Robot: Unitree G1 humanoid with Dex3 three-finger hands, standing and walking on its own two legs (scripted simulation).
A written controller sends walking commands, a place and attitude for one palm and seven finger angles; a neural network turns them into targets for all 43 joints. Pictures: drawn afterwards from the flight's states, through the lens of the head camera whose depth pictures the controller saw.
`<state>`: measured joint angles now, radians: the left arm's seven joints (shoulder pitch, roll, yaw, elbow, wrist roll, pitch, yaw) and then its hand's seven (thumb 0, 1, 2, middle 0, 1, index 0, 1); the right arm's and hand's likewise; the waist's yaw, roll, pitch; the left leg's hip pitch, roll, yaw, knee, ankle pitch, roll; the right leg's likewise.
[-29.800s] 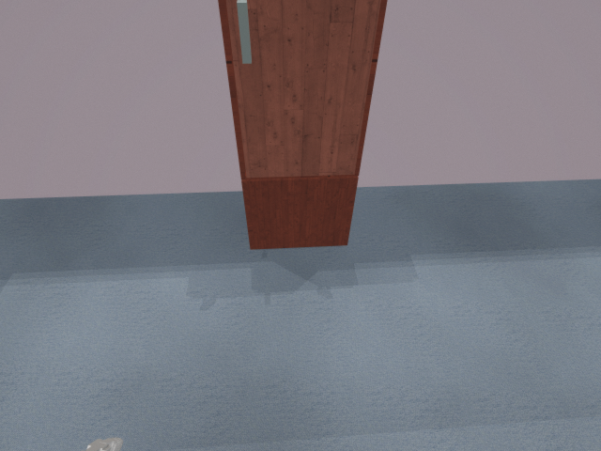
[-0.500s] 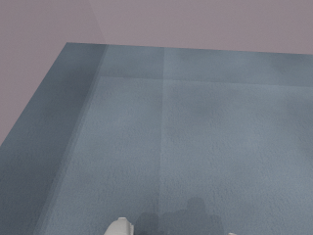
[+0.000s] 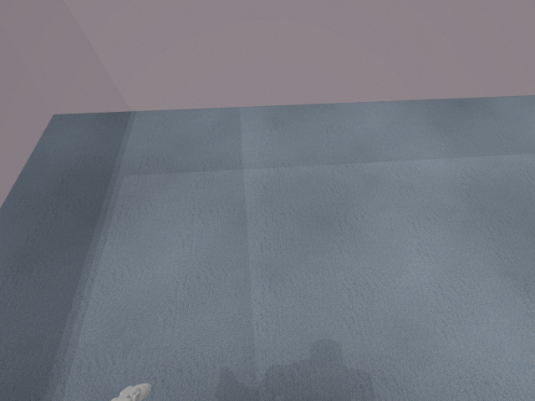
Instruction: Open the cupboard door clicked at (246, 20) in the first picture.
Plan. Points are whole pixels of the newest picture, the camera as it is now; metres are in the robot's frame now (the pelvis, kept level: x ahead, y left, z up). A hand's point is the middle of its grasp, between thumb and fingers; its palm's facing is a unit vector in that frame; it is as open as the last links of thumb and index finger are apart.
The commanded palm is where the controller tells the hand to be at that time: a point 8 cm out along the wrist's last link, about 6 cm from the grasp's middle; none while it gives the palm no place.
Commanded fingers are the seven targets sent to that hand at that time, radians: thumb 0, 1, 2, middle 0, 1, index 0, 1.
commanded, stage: turn to face it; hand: left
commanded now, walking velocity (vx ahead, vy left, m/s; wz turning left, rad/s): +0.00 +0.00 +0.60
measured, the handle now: out of the picture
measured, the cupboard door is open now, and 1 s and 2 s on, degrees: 43 43 43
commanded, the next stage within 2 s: none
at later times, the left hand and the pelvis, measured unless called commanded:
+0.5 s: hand out of the picture +0.12 +0.24 -0.15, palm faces +0.33 -0.92 -0.22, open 7.4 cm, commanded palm none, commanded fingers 0.00 0.90 0.90 -0.20 -0.30 -0.20 -0.30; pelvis +0.08 +0.01 +0.01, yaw +18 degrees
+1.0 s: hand out of the picture +0.03 +0.15 -0.17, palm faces +0.62 -0.76 -0.20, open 7.4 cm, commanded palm none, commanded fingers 0.00 0.90 0.90 -0.20 -0.30 -0.20 -0.30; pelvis +0.12 -0.02 +0.01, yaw +37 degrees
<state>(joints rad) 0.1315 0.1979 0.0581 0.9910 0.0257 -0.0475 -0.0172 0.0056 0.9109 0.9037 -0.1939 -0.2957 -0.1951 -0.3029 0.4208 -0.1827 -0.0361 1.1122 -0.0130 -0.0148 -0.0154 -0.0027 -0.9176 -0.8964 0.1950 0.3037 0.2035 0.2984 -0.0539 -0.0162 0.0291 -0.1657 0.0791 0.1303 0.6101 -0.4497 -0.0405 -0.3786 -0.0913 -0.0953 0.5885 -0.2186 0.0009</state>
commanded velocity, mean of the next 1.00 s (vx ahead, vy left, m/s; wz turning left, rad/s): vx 0.00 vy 0.00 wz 0.60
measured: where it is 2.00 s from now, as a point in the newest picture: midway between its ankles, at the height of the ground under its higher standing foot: outside the picture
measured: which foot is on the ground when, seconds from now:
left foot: up 0.00-0.24, down 0.26-0.64, up 0.66-1.00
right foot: down 0.00-0.26, up 0.28-0.62, down 0.64-1.00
